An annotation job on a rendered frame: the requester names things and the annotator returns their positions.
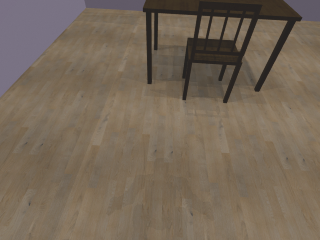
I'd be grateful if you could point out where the table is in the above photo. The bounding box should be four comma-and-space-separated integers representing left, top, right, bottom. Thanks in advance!
143, 0, 302, 92

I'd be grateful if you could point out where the chair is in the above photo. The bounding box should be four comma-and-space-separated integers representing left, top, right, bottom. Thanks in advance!
182, 0, 263, 103

